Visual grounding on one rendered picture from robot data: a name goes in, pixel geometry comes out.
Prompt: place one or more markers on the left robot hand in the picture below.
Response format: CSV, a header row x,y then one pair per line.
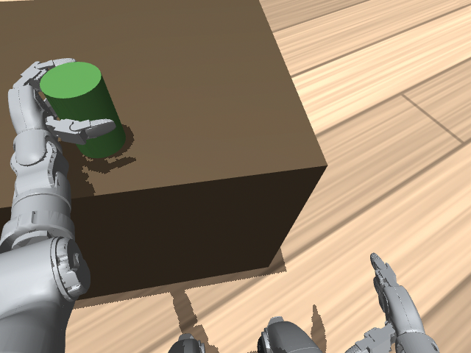
x,y
28,110

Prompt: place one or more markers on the right robot arm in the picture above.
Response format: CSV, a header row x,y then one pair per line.
x,y
415,342

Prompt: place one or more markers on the right robot hand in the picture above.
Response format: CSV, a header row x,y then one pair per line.
x,y
401,313

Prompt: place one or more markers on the left robot arm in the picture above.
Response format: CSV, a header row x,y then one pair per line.
x,y
42,271

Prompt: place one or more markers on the can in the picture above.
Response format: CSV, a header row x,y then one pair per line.
x,y
77,91

